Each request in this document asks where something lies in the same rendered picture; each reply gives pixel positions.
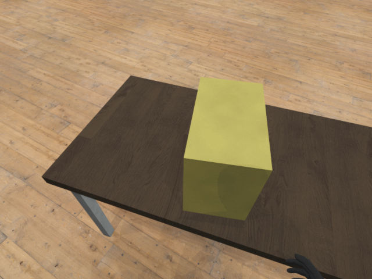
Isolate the robot right hand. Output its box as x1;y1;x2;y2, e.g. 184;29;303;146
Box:
285;254;324;279

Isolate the carton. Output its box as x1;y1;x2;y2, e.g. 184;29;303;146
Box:
183;77;273;220

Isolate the table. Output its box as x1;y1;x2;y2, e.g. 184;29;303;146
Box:
42;76;372;279

